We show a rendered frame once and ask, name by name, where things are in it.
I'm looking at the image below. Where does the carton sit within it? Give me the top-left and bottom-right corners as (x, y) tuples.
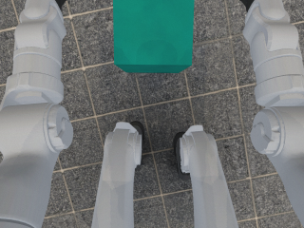
(113, 0), (195, 73)

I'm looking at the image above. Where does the left robot hand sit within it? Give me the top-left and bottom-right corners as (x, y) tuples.
(55, 0), (67, 11)

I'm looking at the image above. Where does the right robot hand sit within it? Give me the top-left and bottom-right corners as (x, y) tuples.
(239, 0), (255, 12)

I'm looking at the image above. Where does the robot right upper arm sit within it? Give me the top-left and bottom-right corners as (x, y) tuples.
(250, 105), (304, 228)

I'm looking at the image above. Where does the left robot foot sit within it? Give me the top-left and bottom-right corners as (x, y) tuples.
(130, 121), (144, 170)

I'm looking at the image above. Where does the robot left upper arm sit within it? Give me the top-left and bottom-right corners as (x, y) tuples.
(0, 102), (73, 228)

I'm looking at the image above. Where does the robot left forearm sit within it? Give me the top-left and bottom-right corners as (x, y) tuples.
(0, 0), (67, 152)

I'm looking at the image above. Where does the robot right shin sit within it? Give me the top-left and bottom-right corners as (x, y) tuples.
(180, 124), (218, 173)

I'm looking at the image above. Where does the robot right forearm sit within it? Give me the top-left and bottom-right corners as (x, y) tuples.
(242, 0), (304, 107)

